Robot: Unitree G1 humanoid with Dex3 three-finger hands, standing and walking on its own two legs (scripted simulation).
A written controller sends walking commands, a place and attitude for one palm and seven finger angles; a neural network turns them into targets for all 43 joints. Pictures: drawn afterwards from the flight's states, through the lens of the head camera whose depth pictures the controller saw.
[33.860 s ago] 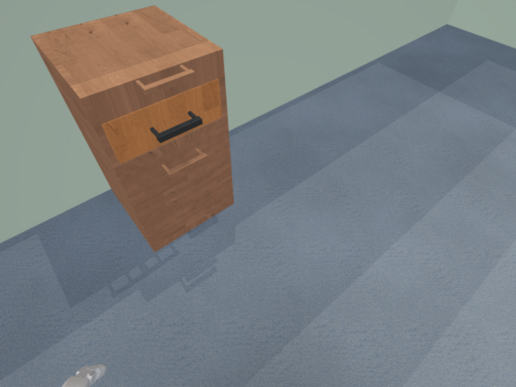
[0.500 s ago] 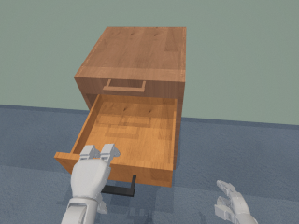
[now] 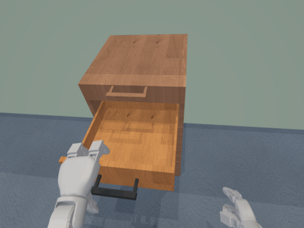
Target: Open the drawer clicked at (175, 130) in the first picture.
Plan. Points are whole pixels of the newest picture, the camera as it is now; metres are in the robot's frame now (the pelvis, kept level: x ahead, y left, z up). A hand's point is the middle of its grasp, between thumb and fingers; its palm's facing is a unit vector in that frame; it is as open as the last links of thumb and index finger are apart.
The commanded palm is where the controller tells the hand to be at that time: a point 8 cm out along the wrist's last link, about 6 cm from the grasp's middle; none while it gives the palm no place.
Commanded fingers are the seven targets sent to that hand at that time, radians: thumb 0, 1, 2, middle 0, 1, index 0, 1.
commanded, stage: draw the hand back to the body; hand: left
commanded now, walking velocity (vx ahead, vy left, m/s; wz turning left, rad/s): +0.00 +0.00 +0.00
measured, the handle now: (115, 186) +0.27 +0.18 -0.14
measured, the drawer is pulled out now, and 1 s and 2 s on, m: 0.30 0.30 0.30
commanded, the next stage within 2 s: step back with the hand held close in 1.32 s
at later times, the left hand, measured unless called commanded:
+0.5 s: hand (74, 167) +0.22 +0.20 +0.11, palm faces +0.25 -0.87 -0.43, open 13.6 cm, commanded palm +0.17 +0.25 +0.14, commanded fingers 0.00 -0.15 0.45 -0.28 -0.98 -0.28 -0.98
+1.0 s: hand (32, 150) +0.21 +0.26 +0.18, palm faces +0.42 -0.80 -0.44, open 9.7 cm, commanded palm +0.15 +0.30 +0.20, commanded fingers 0.00 0.73 0.82 -0.21 -0.41 -0.21 -0.41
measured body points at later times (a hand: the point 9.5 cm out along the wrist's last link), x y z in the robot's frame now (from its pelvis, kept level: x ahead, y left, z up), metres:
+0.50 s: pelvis +0.02 +0.02 +0.02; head +0.02 +0.00 +0.46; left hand +0.20 +0.25 +0.14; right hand +0.23 -0.18 -0.06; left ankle -0.01 +0.14 -0.72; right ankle +0.01 -0.11 -0.72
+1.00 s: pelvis +0.04 +0.02 +0.02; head +0.04 +0.00 +0.47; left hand +0.19 +0.30 +0.21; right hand +0.25 -0.19 -0.05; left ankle -0.01 +0.14 -0.72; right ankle +0.01 -0.11 -0.72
